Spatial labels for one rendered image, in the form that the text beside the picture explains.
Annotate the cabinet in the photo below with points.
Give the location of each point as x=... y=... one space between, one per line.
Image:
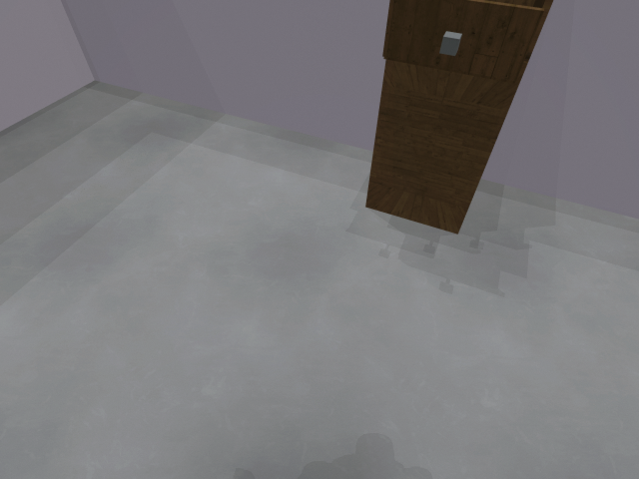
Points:
x=434 y=135

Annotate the handle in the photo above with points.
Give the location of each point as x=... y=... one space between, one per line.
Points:
x=450 y=43

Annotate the drawer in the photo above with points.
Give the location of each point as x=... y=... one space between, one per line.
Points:
x=494 y=43

